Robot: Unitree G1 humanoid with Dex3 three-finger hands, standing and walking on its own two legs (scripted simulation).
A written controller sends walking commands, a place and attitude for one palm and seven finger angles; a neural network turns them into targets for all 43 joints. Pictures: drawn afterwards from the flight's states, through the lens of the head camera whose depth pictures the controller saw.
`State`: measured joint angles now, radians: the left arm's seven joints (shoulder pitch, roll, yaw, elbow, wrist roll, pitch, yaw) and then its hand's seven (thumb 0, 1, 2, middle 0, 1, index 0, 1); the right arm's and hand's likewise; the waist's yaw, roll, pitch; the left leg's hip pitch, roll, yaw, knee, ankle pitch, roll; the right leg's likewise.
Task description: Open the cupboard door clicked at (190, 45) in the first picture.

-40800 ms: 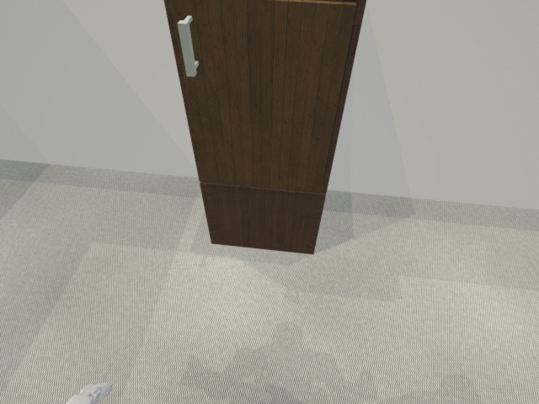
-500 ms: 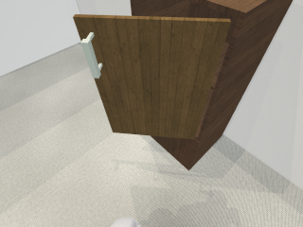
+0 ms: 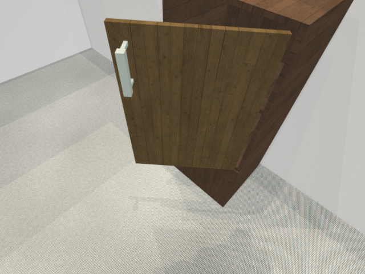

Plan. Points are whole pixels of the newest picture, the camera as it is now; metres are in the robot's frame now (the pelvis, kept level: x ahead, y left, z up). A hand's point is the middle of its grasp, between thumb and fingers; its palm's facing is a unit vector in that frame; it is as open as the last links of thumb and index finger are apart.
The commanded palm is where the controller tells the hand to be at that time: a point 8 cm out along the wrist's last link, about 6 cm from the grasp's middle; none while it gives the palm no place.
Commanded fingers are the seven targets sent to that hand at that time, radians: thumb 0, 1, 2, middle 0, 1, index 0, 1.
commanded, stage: come to a stop and stand still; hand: left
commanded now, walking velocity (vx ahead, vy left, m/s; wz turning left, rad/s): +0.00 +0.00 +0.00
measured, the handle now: (126, 69) +0.55 +0.17 +0.14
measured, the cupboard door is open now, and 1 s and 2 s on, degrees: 40 40 40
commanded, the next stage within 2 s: look again from close up in 0.98 s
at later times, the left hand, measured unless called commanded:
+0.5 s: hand out of the picture +0.03 +0.14 -0.17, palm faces +0.03 -0.98 -0.22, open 7.3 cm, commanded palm none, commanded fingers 0.00 0.90 0.90 -0.20 -0.30 -0.20 -0.30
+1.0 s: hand out of the picture +0.01 +0.12 -0.18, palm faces +0.03 -0.98 -0.17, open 7.4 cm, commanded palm none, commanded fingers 0.00 0.90 0.90 -0.20 -0.30 -0.20 -0.30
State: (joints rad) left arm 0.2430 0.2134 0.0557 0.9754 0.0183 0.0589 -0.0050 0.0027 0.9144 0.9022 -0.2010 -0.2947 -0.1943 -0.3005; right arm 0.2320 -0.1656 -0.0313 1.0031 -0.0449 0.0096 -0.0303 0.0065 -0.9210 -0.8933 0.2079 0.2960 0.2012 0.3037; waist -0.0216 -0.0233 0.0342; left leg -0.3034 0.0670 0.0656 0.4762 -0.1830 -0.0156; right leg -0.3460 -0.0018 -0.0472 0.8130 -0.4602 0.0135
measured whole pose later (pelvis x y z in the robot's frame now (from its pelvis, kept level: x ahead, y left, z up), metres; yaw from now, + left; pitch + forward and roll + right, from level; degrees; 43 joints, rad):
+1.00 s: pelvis +0.03 -0.05 +0.00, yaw +1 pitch +0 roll +1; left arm 0.32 0.15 -0.02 1.12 0.01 -0.03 0.04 0.00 0.91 0.90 -0.20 -0.30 -0.20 -0.30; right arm 0.25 -0.15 0.01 1.14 -0.01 -0.01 -0.03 0.01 -0.92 -0.89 0.20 0.30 0.20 0.30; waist 0.00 -0.03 0.00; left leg -0.16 0.02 0.11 0.45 -0.28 0.01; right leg -0.11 0.05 -0.07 0.42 -0.31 -0.07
